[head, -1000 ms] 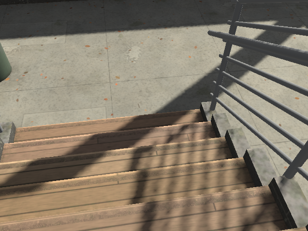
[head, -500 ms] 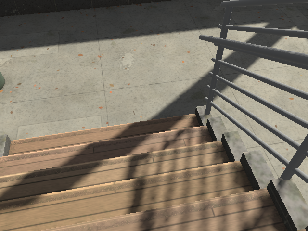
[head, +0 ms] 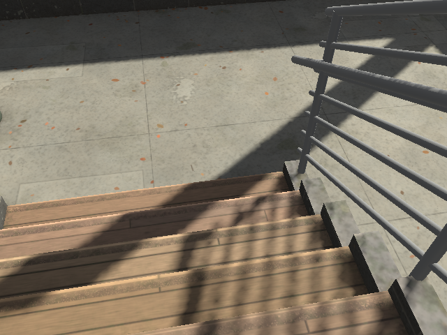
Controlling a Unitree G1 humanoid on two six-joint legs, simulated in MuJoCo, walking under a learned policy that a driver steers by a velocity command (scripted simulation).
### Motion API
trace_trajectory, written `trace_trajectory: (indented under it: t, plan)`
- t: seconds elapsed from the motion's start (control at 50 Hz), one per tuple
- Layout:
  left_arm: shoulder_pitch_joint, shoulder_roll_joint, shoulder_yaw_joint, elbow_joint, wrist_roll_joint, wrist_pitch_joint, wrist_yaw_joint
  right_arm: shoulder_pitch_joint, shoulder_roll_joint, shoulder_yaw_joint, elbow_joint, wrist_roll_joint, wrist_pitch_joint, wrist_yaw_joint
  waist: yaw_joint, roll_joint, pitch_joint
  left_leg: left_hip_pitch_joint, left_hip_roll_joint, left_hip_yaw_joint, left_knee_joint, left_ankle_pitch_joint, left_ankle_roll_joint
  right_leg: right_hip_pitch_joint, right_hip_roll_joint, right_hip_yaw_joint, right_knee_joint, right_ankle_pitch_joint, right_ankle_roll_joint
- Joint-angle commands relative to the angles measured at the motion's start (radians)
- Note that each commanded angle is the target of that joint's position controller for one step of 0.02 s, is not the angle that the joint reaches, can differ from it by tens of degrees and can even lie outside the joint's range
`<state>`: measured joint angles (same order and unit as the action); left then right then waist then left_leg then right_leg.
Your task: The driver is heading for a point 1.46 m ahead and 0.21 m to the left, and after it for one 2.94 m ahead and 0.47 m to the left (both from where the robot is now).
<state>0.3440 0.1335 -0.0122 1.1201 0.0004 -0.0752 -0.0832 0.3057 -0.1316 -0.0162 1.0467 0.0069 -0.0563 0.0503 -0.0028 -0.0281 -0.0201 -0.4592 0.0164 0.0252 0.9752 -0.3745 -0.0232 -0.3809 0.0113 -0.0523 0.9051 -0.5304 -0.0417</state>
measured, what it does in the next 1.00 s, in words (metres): steps on the spot: left foot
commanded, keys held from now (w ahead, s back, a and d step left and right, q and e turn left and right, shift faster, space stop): no key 0.58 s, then w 0.42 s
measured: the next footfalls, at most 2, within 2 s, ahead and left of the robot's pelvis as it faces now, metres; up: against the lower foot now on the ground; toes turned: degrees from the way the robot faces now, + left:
left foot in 0.98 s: +0.06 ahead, +0.21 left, -0.01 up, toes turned +11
right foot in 1.36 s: +0.26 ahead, +0.06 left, -0.17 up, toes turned +7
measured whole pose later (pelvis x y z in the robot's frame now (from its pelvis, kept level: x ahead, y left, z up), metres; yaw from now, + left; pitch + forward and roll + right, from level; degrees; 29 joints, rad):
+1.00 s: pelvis +0.03 +0.06 +0.01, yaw +1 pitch +1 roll +0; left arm 0.64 0.06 -0.02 1.11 0.07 -0.14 0.06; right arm 0.21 -0.14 -0.04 0.91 -0.10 -0.05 -0.01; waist 0.13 -0.03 0.01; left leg -0.44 0.06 0.01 0.83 -0.02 -0.01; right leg -0.28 -0.08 -0.05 0.83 -0.58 -0.03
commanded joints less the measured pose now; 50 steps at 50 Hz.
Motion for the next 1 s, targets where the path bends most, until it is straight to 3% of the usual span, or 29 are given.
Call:
trace_trajectory:
  t: [0.02,0.04,0.1,0.2,0.26,0.38,0.44,0.58,0.6,0.62,0.64,0.66,0.68,0.7,0.72,0.74,0.76,0.8,0.84,0.9,0.92,0.94,0.96,0.98,1.0]
  plan:
    - [0.108,0.024,0.018,-0.032,0.002,0.015,0.019,-0.010,-0.069,0.022,-0.034,0.006,-0.034,0.044,0.059,0.048,0.016,0.032,0.037,-0.114,-0.321,0.442,0.042,0.076,-0.037,0.021,-0.188,0.605,0.002]
    - [0.101,0.003,0.008,-0.027,-0.008,0.018,0.013,-0.011,-0.056,0.023,-0.030,0.009,-0.031,0.042,0.050,0.020,0.028,0.035,0.032,-0.094,-0.315,0.413,0.026,0.091,-0.038,0.033,-0.229,0.624,0.002]
    - [0.067,0.082,0.019,-0.038,-0.016,0.025,0.000,0.020,-0.072,0.020,-0.014,0.008,-0.020,0.044,0.021,0.027,-0.003,0.103,0.019,-0.054,-0.359,0.435,0.008,0.138,-0.036,0.030,-0.295,0.665,0.005]
    - [0.024,0.113,0.023,-0.051,-0.005,0.026,-0.009,-0.002,-0.103,0.016,-0.017,-0.001,0.004,0.038,0.011,0.022,-0.019,0.155,0.007,-0.036,-0.422,0.437,0.012,0.184,-0.042,0.032,-0.377,0.697,0.013]
    - [0.012,0.128,0.027,-0.053,-0.006,0.027,-0.016,-0.010,-0.114,0.014,-0.018,-0.005,0.020,0.033,0.002,0.015,-0.009,0.197,0.005,-0.032,-0.455,0.401,0.014,0.161,-0.043,0.038,-0.413,0.667,0.011]
    - [-0.003,0.126,0.036,-0.053,-0.001,0.034,-0.020,-0.022,-0.124,0.013,-0.013,-0.013,0.025,0.029,0.000,0.022,0.007,0.254,0.009,-0.030,-0.499,0.321,0.025,0.101,-0.040,0.047,-0.465,0.530,0.004]
    - [0.005,0.129,0.039,-0.043,0.009,0.032,-0.019,-0.027,-0.125,0.006,-0.004,-0.010,0.027,0.031,0.002,0.034,0.052,0.219,0.005,-0.042,-0.545,0.191,0.036,0.087,-0.036,0.040,-0.507,0.399,0.001]
    - [0.004,0.112,0.038,-0.031,0.002,0.029,-0.018,-0.022,-0.112,-0.001,0.001,-0.015,0.032,0.022,-0.005,0.026,0.060,0.244,-0.004,-0.037,-0.569,0.174,0.033,0.084,-0.036,0.042,-0.556,0.354,-0.013]
    - [0.033,0.152,0.054,-0.028,0.011,0.030,-0.010,-0.002,-0.148,-0.016,0.002,-0.023,0.034,0.013,0.003,0.022,0.062,0.233,-0.008,-0.034,-0.557,0.055,0.050,0.084,-0.041,0.052,-0.574,0.212,-0.042]
    - [0.069,0.213,0.082,-0.027,0.034,0.029,0.004,0.013,-0.193,-0.038,-0.008,-0.044,0.033,-0.005,0.018,-0.001,0.088,0.188,-0.019,-0.028,-0.514,-0.134,0.077,0.073,-0.071,0.093,-0.605,0.005,-0.104]
    - [0.118,0.229,0.099,-0.021,0.061,0.022,0.022,0.030,-0.191,-0.047,-0.013,-0.066,0.029,-0.026,0.032,-0.018,0.120,0.131,-0.014,-0.035,-0.437,-0.242,0.103,0.065,-0.136,0.170,-0.646,-0.177,-0.168]
    - [0.199,0.207,0.104,-0.008,0.084,0.008,0.047,0.045,-0.139,-0.043,-0.013,-0.083,0.026,-0.045,0.063,-0.093,0.127,0.070,-0.024,-0.006,-0.218,-0.179,0.097,0.105,-0.246,0.298,-0.713,-0.238,-0.245]
    - [0.231,0.145,0.087,-0.015,0.095,-0.006,0.073,-0.012,-0.080,-0.028,-0.050,-0.102,0.023,-0.065,0.099,-0.136,0.157,-0.091,0.019,-0.060,-0.003,-0.107,0.094,0.174,-0.380,0.443,-0.762,-0.191,-0.309]
    - [0.238,0.075,0.060,-0.017,0.096,-0.019,0.092,-0.070,-0.048,-0.020,-0.095,-0.099,0.016,-0.082,0.111,-0.057,0.145,-0.249,0.060,-0.173,0.072,-0.037,0.102,0.283,-0.423,0.523,-0.752,-0.135,-0.314]
    - [0.227,0.050,0.050,-0.025,0.096,-0.031,0.104,-0.082,-0.038,-0.016,-0.121,-0.089,0.008,-0.088,0.107,-0.004,0.122,-0.311,0.065,-0.196,0.102,0.022,0.105,0.370,-0.404,0.477,-0.710,-0.046,-0.290]
    - [0.234,0.042,0.046,-0.021,0.089,-0.037,0.110,-0.067,-0.055,-0.022,-0.121,-0.085,0.002,-0.086,0.102,0.013,0.101,-0.295,0.059,-0.168,0.114,0.055,0.110,0.390,-0.354,0.385,-0.684,0.025,-0.262]
    - [0.251,0.029,0.041,-0.011,0.086,-0.039,0.112,-0.047,-0.067,-0.028,-0.114,-0.088,0.001,-0.080,0.096,0.002,0.118,-0.252,0.056,-0.134,0.111,0.096,0.119,0.342,-0.303,0.306,-0.668,0.074,-0.238]
    - [0.233,0.005,0.021,-0.024,0.089,-0.045,0.115,-0.028,-0.064,-0.033,-0.124,-0.115,0.008,-0.057,0.065,-0.042,0.146,-0.123,0.048,-0.059,0.106,0.190,0.132,0.164,-0.223,0.199,-0.613,0.128,-0.199]
    - [0.255,0.040,0.018,-0.023,0.090,-0.052,0.105,-0.026,-0.057,-0.035,-0.149,-0.117,0.010,-0.038,0.061,-0.052,0.147,-0.060,0.050,-0.029,0.093,0.194,0.132,0.066,-0.229,0.184,-0.564,0.131,-0.208]
    - [0.297,0.081,0.024,-0.012,0.073,-0.066,0.102,-0.065,-0.059,-0.035,-0.199,-0.106,0.002,-0.053,0.062,-0.066,0.138,0.010,0.048,-0.008,-0.023,0.048,0.105,0.034,-0.274,0.239,-0.500,0.097,-0.216]
    - [0.339,0.064,0.019,-0.017,0.065,-0.069,0.116,-0.077,-0.074,-0.038,-0.198,-0.116,-0.001,-0.059,0.098,-0.051,0.134,-0.046,0.056,-0.022,-0.121,0.177,0.091,0.104,-0.252,0.222,-0.422,0.039,-0.204]
    - [0.410,-0.009,-0.005,0.015,0.079,-0.076,0.141,-0.161,-0.040,-0.020,-0.215,-0.120,0.000,-0.068,0.146,-0.064,0.159,-0.305,0.163,-0.190,-0.288,0.469,0.072,0.321,-0.313,0.319,-0.256,0.033,-0.176]
    - [0.513,-0.050,-0.013,0.024,0.061,-0.068,0.158,-0.239,-0.031,-0.013,-0.232,-0.127,-0.008,-0.070,0.210,-0.050,0.114,-0.415,0.145,-0.155,-0.381,0.458,0.051,0.437,-0.329,0.391,-0.188,0.023,-0.200]
    - [0.570,-0.029,-0.008,0.034,0.057,-0.057,0.160,-0.310,-0.014,-0.005,-0.258,-0.122,-0.018,-0.065,0.231,-0.078,0.110,-0.419,0.111,-0.114,-0.386,0.345,0.043,0.397,-0.344,0.447,-0.171,0.020,-0.211]
    - [0.707,-0.057,-0.011,0.063,0.067,-0.042,0.160,-0.343,-0.049,-0.021,-0.267,-0.083,-0.031,-0.060,0.270,-0.034,0.107,-0.425,0.064,-0.050,-0.359,0.278,0.047,0.405,-0.264,0.369,-0.125,0.015,-0.179]
Over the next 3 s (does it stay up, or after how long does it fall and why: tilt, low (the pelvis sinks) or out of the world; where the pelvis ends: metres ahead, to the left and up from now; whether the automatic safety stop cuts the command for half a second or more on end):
stays up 1.05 0.29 -0.64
